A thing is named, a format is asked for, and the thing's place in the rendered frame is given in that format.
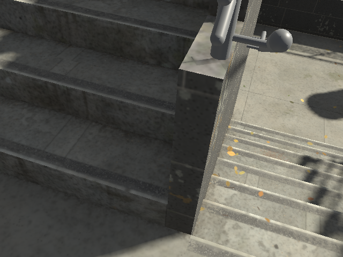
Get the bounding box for stairs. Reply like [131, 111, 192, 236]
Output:
[193, 119, 343, 257]
[0, 0, 210, 226]

